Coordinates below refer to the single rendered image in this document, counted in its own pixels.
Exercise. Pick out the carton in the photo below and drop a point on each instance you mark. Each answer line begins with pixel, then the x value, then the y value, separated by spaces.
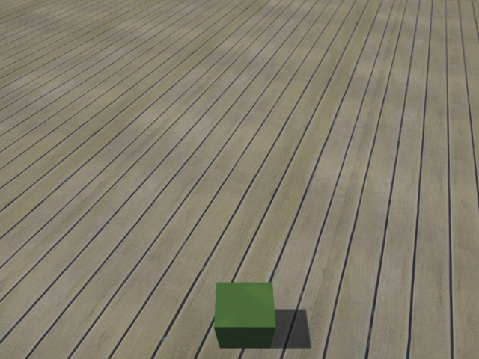
pixel 244 315

